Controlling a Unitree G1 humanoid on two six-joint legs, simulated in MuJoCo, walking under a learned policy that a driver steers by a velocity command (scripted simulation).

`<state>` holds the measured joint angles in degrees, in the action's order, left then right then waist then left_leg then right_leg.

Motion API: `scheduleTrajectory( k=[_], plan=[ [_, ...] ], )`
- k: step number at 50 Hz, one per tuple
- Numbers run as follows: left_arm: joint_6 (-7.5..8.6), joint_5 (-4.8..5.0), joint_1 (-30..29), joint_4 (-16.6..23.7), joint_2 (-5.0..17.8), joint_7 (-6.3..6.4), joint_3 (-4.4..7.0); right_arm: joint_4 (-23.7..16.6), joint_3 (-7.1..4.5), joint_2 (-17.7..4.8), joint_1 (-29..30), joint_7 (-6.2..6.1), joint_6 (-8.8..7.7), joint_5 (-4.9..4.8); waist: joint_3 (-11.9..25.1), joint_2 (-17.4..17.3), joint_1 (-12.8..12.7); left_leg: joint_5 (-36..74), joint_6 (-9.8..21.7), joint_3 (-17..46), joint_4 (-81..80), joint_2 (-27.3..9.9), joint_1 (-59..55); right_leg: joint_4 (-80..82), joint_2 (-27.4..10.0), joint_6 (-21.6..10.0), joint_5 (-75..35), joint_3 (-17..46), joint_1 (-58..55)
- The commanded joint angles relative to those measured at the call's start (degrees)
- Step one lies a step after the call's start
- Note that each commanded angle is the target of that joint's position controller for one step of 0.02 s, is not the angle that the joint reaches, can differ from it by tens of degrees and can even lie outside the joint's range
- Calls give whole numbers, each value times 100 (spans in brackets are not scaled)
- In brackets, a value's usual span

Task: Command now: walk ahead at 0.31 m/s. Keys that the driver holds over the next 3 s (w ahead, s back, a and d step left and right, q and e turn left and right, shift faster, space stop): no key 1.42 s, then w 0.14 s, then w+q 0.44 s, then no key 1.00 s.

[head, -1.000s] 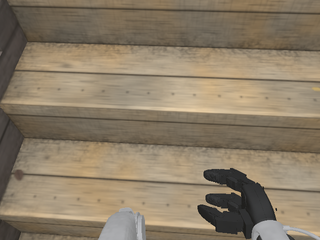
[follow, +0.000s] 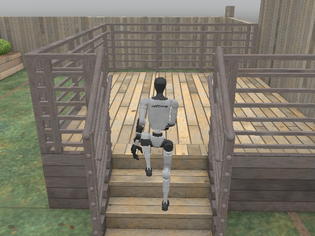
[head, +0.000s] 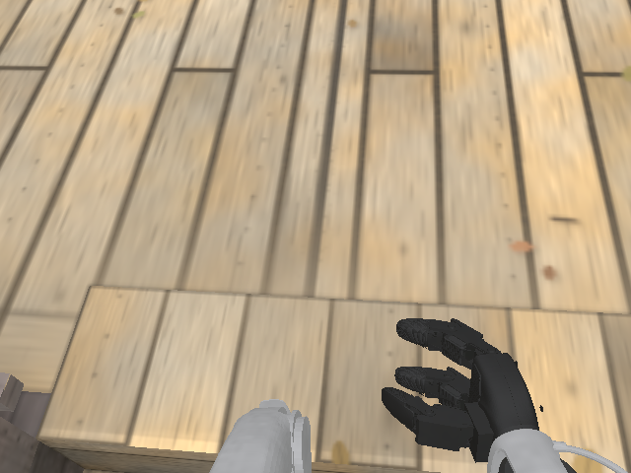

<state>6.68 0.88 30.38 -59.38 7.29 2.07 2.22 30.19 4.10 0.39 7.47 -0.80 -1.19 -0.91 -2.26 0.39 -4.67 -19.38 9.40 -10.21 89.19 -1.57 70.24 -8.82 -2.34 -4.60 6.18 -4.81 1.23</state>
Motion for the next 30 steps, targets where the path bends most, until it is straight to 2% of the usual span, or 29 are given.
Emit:
scheduleTrajectory(
  k=[1,2,3,4,5,6,7,8,9,10,11,12,13,14,15,16,17,18,20,21,22,23,24,25,27,28,29,30],
  plan=[
    [272,161,-62,672,1606,-26,363,189,-361,-804,-1919,7,31,87,2542,1484,1144,-227,150,58,-2430,614,-4360,-2004,-1041,-523,-9952,403,-656],
    [398,213,-266,806,1554,-230,371,345,-494,-1078,-2310,-15,21,217,2718,1292,1440,116,255,504,-3661,580,-5282,-3133,-970,-310,-8862,424,-554],
    [473,324,-233,1171,1239,-430,345,787,-672,-1565,-2990,-67,-3,335,3173,-118,1476,2535,1141,3053,-4369,-920,-7142,-5350,-181,106,-5228,563,1745],
    [342,175,-400,1309,1114,-556,416,849,-823,-1847,-2978,-172,129,372,3441,-1003,1467,3539,1752,5736,-6388,-1746,-6956,-8349,1042,324,344,972,2610],
    [175,-84,-597,1596,490,-540,330,833,-890,-1836,-2183,-86,82,265,2893,-185,943,2204,1641,5531,-6320,-1837,-6254,-10275,878,327,415,1788,3521],
    [42,-228,-1102,1876,201,-366,281,1087,-878,-1589,-1768,-35,-7,227,2131,157,608,841,1337,4968,-6262,-1680,-5610,-10909,750,249,-97,1676,4116],
    [-9,-400,-1439,2163,-73,-233,139,1568,-866,-1397,-1781,-63,-150,206,869,311,443,761,938,3944,-6184,-1456,-4795,-10999,708,10,-91,1590,4798],
    [-94,-418,-1332,2236,-272,-153,29,1920,-765,-1037,-1850,-48,-241,194,277,356,179,662,639,3211,-6193,-1176,-4312,-11082,693,-109,57,1650,5116],
    [-186,-340,-1087,2194,-378,-132,-61,2184,-656,-662,-1921,10,-303,182,-2,308,-16,531,396,2666,-6297,-989,-3988,-11110,719,-168,241,1677,5258],
    [-241,-339,-925,2227,-516,-116,-137,2331,-596,-494,-2108,53,-368,180,-100,227,-163,1081,189,2127,-6359,-888,-4072,-10708,616,-183,35,1722,5395],
    [-322,-254,-960,2184,-479,-77,-129,2411,-594,-504,-2231,79,-435,211,-191,98,-109,1522,156,1807,-6445,-866,-4153,-10663,672,-154,210,1654,5616],
    [-357,-236,-1033,2147,-390,-39,-132,2450,-592,-607,-2287,92,-512,141,-302,187,-111,2041,68,1508,-6499,-841,-4113,-10025,587,-70,82,1523,5635],
    [-391,-262,-1232,2190,-335,-20,-131,2492,-606,-740,-2330,95,-578,169,-321,122,-97,2327,45,1233,-6574,-754,-4019,-9590,585,-23,-163,1293,5567],
    [-414,-223,-1186,1941,-344,48,-86,2588,-603,-809,-2671,102,-645,241,-21,-134,70,3379,245,1306,-6574,-918,-4420,-10588,726,-44,-147,844,5698],
    [-433,-249,-1556,2159,-357,64,-133,2519,-596,-1001,-2848,86,-703,215,27,-191,167,3999,289,1461,-6824,-1115,-4868,-10962,618,-18,48,794,6096],
    [-443,-249,-1793,2246,-434,120,-144,2554,-662,-1206,-3129,81,-753,245,204,-547,355,4032,366,1677,-6924,-1255,-5553,-11861,714,-39,545,782,6858],
    [-463,-270,-2051,2463,-375,177,-127,2574,-760,-1442,-3243,85,-780,226,146,-563,371,3449,397,1878,-7056,-1349,-5942,-12268,503,-73,765,861,7365],
    [-487,-249,-2420,2670,-275,205,-108,2503,-830,-1602,-3290,94,-766,213,59,-373,400,2864,366,1858,-7173,-1412,-6212,-12210,417,-47,1057,941,7716],
    [-544,-269,-2940,2883,-287,159,-149,2446,-811,-1433,-3450,8,-742,254,66,-248,546,1975,316,1888,-7235,-1390,-6562,-12006,184,3,1126,813,8040],
    [-573,-244,-3074,2981,-293,110,-174,2394,-810,-1416,-3453,-66,-734,194,107,-254,553,1741,339,1880,-7295,-1358,-6658,-11661,11,63,1188,674,8029],
    [-636,-200,-3470,3193,-302,66,-193,2385,-867,-1590,-3488,-110,-708,208,198,-453,667,1663,351,1813,-7479,-1313,-6799,-11499,-22,115,1564,323,8092],
    [-676,-211,-3650,3296,-332,33,-215,2372,-870,-1534,-3576,-178,-699,218,219,-496,738,1731,390,1876,-7508,-1317,-6965,-11220,-174,169,1590,261,8112],
    [-718,-242,-3743,3442,-423,17,-271,2452,-927,-1568,-3761,-229,-587,164,198,-558,667,1646,268,1698,-7491,-1075,-6912,-10360,-365,220,1553,217,7899],
    [-756,-213,-3779,3467,-488,-35,-287,2349,-936,-1534,-3804,-307,-518,192,266,-715,756,1680,343,1761,-7564,-1036,-7078,-9897,-425,277,1534,122,7857],
    [-794,-267,-3659,3482,-550,-90,-290,2252,-995,-1594,-3791,-391,-471,252,529,-912,744,1968,363,1795,-7559,-1175,-7569,-9264,-651,321,1233,317,7673],
    [-848,-102,-3591,3414,-650,-114,-386,2081,-1097,-2012,-3814,-371,-423,205,697,-1176,822,2572,475,1691,-8194,-1468,-7456,-8090,-625,70,2740,202,6695],
    [-902,-76,-3658,3439,-555,-117,-353,2010,-1124,-2035,-3881,-355,-367,202,660,-1131,897,2899,468,1656,-8306,-1553,-7427,-7607,-553,-60,3256,38,6171],
    [-949,-27,-3651,3353,-599,-147,-367,2088,-1050,-1836,-3973,-328,-296,182,663,-1012,920,3029,429,1456,-8269,-1579,-7603,-7054,-462,-142,3438,-126,5809]
  ],
)
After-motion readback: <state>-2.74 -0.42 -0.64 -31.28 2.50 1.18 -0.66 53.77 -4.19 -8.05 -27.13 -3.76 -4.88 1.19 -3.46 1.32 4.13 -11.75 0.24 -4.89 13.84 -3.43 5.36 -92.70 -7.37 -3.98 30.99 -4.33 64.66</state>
